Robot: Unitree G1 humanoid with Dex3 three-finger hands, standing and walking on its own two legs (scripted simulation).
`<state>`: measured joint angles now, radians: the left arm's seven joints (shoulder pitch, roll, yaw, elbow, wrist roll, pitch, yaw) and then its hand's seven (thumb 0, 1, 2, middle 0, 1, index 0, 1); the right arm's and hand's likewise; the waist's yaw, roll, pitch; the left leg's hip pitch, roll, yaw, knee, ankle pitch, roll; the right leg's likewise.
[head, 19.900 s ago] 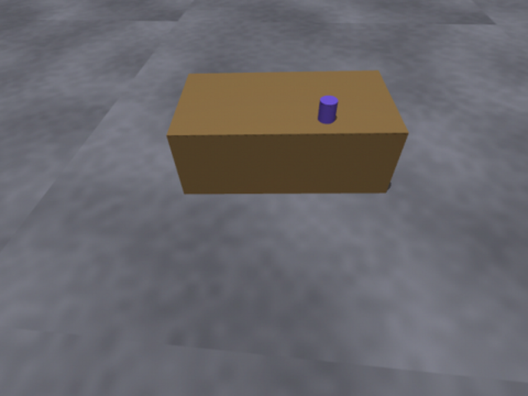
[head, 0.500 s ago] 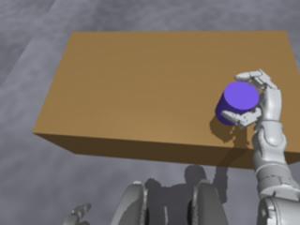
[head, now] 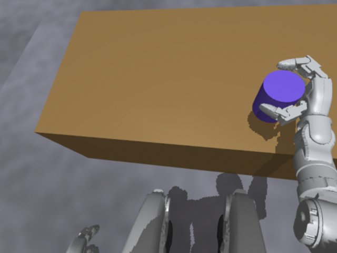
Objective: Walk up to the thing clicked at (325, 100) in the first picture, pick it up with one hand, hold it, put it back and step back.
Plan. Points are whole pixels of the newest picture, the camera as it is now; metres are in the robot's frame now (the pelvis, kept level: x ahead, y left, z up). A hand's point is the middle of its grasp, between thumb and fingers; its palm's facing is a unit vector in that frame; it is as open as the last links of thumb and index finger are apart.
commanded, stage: lower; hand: right
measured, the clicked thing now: (275, 98) +0.48 -0.19 -0.02
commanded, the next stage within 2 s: loosen in 1.04 s
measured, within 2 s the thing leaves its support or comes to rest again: rests again in 0.92 s
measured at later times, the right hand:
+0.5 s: hand (272, 104) +0.49 -0.20 -0.07, palm faces +0.12 +0.99 -0.01, open 11.2 cm
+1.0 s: hand (270, 108) +0.49 -0.21 -0.10, palm faces +0.12 +0.99 -0.01, open 11.2 cm
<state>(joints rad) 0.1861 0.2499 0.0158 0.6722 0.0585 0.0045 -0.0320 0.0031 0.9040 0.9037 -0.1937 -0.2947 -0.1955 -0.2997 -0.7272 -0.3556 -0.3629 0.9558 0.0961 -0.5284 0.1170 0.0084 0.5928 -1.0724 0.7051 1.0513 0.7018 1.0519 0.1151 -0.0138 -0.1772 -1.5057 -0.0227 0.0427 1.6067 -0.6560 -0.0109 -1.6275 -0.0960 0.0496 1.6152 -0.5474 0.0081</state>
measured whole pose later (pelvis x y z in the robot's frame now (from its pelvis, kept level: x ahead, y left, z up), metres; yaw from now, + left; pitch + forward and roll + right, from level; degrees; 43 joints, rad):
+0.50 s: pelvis -0.01 +0.00 -0.06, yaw +1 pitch +36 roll +5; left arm 0.15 0.25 0.01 0.68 0.07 0.01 -0.04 0.00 0.90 0.91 -0.19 -0.29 -0.19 -0.30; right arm -0.77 -0.40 -0.40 0.96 0.09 -0.53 0.15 0.01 0.59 -1.07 0.71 1.05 0.70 1.05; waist 0.12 -0.01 -0.18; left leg -1.74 -0.03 0.04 1.83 -0.72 -0.01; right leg -1.87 -0.10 0.07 1.84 -0.60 0.01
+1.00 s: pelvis -0.02 +0.01 -0.10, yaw +2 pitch +36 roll +5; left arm 0.15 0.26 0.01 0.68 0.07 0.02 -0.04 0.00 0.91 0.89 -0.19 -0.28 -0.19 -0.29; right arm -0.82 -0.44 -0.44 0.97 0.09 -0.50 0.18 0.01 0.59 -1.07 0.71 1.05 0.70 1.05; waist 0.12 0.00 -0.17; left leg -1.86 -0.04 0.05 1.97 -0.73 0.00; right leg -1.98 -0.11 0.09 1.96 -0.61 0.02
